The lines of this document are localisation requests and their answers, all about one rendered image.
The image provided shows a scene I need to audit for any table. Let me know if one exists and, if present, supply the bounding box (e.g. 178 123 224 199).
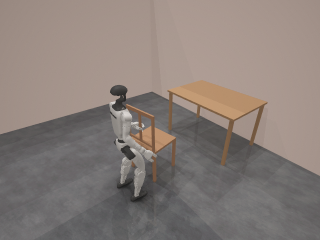
167 80 268 166

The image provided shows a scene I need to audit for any humanoid robot head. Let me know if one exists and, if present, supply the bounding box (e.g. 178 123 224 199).
110 85 128 111

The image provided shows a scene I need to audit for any robot right hand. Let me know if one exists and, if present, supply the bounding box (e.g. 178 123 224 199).
143 150 158 163

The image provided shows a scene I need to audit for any robot right shin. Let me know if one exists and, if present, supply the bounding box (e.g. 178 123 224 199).
134 171 146 197

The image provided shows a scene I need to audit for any right robot forearm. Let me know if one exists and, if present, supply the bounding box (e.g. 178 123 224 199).
125 136 147 155

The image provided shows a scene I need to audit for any robot left hand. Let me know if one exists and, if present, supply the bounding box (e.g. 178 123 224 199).
133 122 145 132

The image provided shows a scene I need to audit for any chair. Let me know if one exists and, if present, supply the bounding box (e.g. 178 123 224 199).
126 104 176 183

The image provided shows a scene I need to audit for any robot right upper arm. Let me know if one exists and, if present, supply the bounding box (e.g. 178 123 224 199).
121 111 132 143

